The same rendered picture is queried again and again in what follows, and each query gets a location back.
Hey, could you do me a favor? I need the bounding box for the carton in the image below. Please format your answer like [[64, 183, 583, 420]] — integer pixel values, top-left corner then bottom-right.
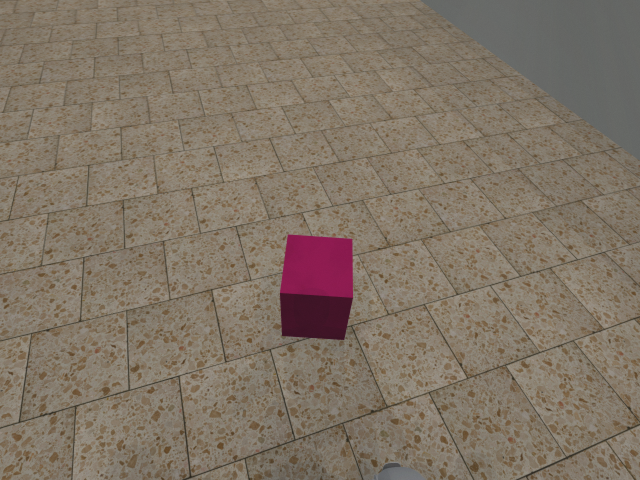
[[280, 234, 353, 340]]

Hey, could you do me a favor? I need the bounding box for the robot right shin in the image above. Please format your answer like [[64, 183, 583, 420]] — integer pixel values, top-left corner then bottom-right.
[[382, 462, 401, 471]]

